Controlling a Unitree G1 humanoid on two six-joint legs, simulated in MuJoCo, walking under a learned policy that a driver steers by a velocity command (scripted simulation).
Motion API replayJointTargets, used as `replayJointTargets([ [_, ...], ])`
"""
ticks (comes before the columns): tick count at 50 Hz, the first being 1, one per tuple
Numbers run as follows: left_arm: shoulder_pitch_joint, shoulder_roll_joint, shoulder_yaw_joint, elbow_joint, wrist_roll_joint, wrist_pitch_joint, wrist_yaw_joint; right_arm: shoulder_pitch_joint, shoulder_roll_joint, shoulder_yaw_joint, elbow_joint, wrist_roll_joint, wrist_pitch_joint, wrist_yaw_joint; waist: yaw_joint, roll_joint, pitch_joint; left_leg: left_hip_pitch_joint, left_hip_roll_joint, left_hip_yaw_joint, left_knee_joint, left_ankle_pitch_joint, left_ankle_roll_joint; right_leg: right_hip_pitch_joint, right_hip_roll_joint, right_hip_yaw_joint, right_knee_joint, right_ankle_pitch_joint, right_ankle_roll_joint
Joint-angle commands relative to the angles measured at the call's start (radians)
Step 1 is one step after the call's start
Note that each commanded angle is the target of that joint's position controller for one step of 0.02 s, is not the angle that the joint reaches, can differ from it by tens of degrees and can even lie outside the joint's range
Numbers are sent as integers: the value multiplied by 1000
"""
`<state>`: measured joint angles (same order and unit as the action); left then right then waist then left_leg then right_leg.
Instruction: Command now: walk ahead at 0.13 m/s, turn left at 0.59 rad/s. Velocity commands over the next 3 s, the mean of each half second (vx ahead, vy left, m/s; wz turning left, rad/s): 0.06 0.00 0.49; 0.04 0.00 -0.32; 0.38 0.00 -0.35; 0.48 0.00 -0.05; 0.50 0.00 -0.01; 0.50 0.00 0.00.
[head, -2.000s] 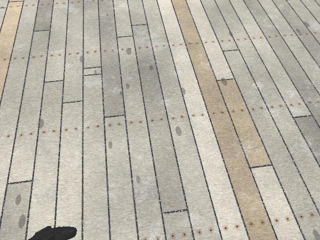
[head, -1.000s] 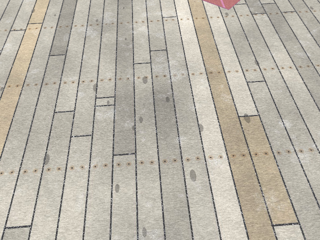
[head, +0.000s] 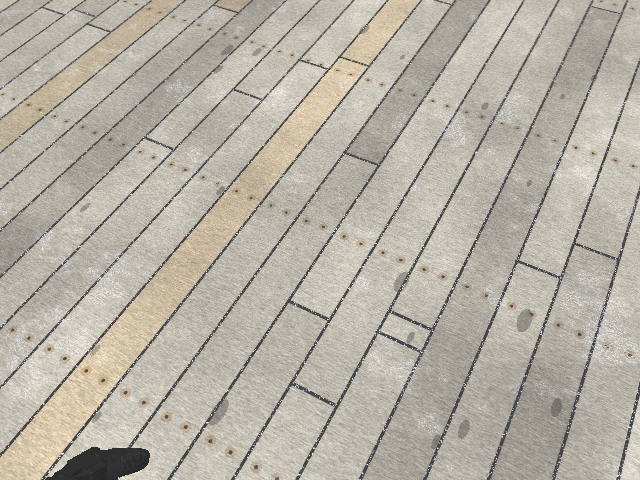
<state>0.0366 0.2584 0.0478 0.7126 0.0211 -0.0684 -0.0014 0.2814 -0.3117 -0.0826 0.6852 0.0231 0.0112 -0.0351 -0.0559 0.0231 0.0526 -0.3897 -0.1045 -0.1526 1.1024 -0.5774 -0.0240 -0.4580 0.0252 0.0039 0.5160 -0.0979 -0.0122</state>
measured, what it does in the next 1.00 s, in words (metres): steps on the spot: left foot, then right foot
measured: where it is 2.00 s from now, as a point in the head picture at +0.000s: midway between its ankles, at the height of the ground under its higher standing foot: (342, 440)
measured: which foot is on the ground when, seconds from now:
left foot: up 0.00-0.34, down 0.36-0.82, up 0.84-1.00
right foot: down 0.00-0.36, up 0.38-0.80, down 0.82-1.00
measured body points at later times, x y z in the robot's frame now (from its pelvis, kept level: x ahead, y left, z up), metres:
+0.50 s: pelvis +0.04 +0.03 +0.02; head +0.07 +0.07 +0.46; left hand +0.10 +0.35 -0.11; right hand +0.27 -0.19 -0.05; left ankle +0.03 +0.13 -0.72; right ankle +0.08 -0.11 -0.66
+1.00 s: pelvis +0.05 +0.00 +0.02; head +0.08 -0.03 +0.47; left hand +0.13 +0.29 -0.08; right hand +0.22 -0.29 -0.08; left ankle +0.04 +0.15 -0.65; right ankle +0.03 -0.09 -0.72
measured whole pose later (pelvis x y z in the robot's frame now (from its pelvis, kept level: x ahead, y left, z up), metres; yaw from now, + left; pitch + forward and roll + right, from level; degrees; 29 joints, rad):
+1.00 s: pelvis +0.05 +0.00 +0.02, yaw +0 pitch +2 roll +2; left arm 0.27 0.29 0.06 0.78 -0.02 -0.01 0.01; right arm 0.11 -0.32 -0.11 0.74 0.00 0.00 -0.02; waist 0.02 0.03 0.02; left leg -0.49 0.01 -0.02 1.00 -0.36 -0.04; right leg -0.20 0.03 0.04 0.43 -0.26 -0.05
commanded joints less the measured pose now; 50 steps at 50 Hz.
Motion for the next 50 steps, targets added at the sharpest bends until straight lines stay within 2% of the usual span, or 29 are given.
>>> replayJointTargets([
  [1,21,106,25,-69,-2,30,14,38,-163,-46,-74,-4,38,-16,47,-118,-158,-257,127,38,186,74,-53,330,-329,327,-196,30,-200],
  [3,3,136,34,-56,10,37,22,51,-104,-35,-86,-2,50,-13,28,-164,-107,-161,133,91,115,133,-51,193,-261,187,-255,31,-193],
  [6,31,149,43,-35,1,36,28,11,-69,-23,-112,-9,42,-10,50,-152,-137,-156,157,109,-15,169,-51,258,-295,127,-262,139,-233],
  [9,24,174,53,-30,-6,47,29,-35,-66,-16,-134,-12,39,3,62,-140,-167,-106,180,121,-137,222,-40,285,-327,86,-265,145,-244],
  [14,30,213,66,-15,-22,64,14,-75,-84,-19,-157,-8,46,29,71,-160,-142,-7,165,177,-329,233,-3,296,-344,23,-248,93,-216],
  [16,31,224,67,-3,-39,71,11,-59,-79,-21,-156,-11,46,39,49,-154,-146,70,144,197,-482,282,28,305,-340,4,-192,99,-182],
  [17,37,214,64,8,-49,75,11,-26,-81,-25,-141,-15,45,40,30,-144,-150,151,119,211,-592,350,53,278,-320,-20,-141,85,-148],
  [18,87,180,54,33,-50,76,6,4,-110,-35,-132,-19,43,35,26,-93,-150,261,127,162,-696,458,89,205,-279,-65,-60,12,-80],
  [19,101,103,29,21,-14,72,-5,23,-197,-53,-140,-24,41,18,54,155,-162,398,342,-125,-757,731,165,13,-168,-169,194,-253,20],
  [20,65,121,34,-20,0,66,0,-25,-258,-57,-169,-47,33,16,47,283,-140,360,519,-309,-760,847,350,-183,-50,-128,404,-548,76],
  [21,13,172,50,-14,-11,68,6,-20,-185,-39,-163,-60,13,21,-3,164,-168,308,485,-242,-767,818,362,-167,-80,-21,537,-539,76],
  [22,32,167,53,0,-29,74,6,-62,-136,-19,-148,-62,-5,24,30,135,-158,288,419,-143,-759,790,306,-144,-93,9,560,-474,67],
  [23,79,147,51,38,-31,81,10,-118,-101,-8,-141,-53,-15,26,59,105,-161,285,367,-69,-752,750,250,-121,-105,18,538,-410,69],
  [24,104,143,49,61,-20,88,11,-154,-56,11,-130,-44,-24,25,71,112,-155,264,349,-20,-748,798,228,-80,-109,23,518,-343,81],
  [26,142,126,43,85,-28,93,5,-176,-26,26,-105,-54,-32,22,92,120,-146,213,310,65,-747,843,214,30,-97,20,456,-276,100],
  [28,111,117,32,75,-34,94,2,-185,-46,20,-90,-59,-31,19,70,120,-128,222,307,86,-742,795,215,76,-94,9,326,-258,103],
  [32,83,157,37,36,-43,104,5,-149,-127,-10,-55,-42,-7,8,27,119,-103,283,398,-1,-725,781,273,36,-80,-20,292,-355,91],
  [36,112,136,37,28,-44,112,0,-173,-126,-20,-43,-33,6,-1,36,100,-101,308,435,-10,-699,848,278,34,-77,-42,274,-382,68],
  [39,160,119,38,34,-44,114,-11,-214,-125,-27,-36,-19,14,-9,74,98,-122,286,414,53,-642,837,234,133,-50,-87,112,-266,29],
  [40,188,122,40,39,-41,112,-15,-215,-124,-30,-26,-9,17,-12,94,91,-123,257,390,90,-602,775,192,197,-38,-90,-9,-143,2],
  [41,199,168,52,33,-32,111,-10,-178,-104,-30,-12,-8,16,-13,87,4,-121,180,326,158,-495,599,111,282,-76,15,-115,63,-45],
  [42,212,297,83,19,-30,106,9,-191,-50,-17,-49,-52,7,-9,47,-270,-130,-71,178,288,-245,265,-5,426,-305,341,-122,453,-166],
  [43,241,289,77,7,0,91,0,-314,-50,-14,-85,-49,2,-14,137,-295,-130,-226,61,177,-41,-128,-37,427,-432,510,-178,549,-350],
  [44,257,272,73,8,2,69,-3,-307,-78,-25,-80,-33,-2,-9,134,-169,-153,-271,91,99,66,-108,-30,456,-397,479,-200,340,-356],
  [45,239,250,72,16,-22,53,0,-279,-85,-31,-65,-19,-6,0,105,-121,-134,-318,120,79,63,-7,-15,479,-333,427,-212,66,-296],
  [46,220,222,66,15,-46,48,4,-273,-92,-37,-51,-18,-11,4,97,-95,-96,-361,140,78,7,80,-8,477,-296,413,-245,-177,-250],
  [47,213,187,53,12,-56,47,12,-282,-104,-41,-45,-23,-15,5,101,-94,-66,-380,155,71,-37,165,-4,480,-275,417,-296,-362,-225],
  [48,223,192,50,10,-51,47,19,-288,-91,-39,-49,-16,-27,11,98,-142,-38,-363,146,78,-76,226,-10,447,-262,431,-329,-419,-226],
  [50,242,192,49,4,-37,41,30,-291,-89,-40,-43,-15,-55,19,101,-143,-29,-337,134,85,-184,314,-21,455,-237,398,-354,-361,-213],
])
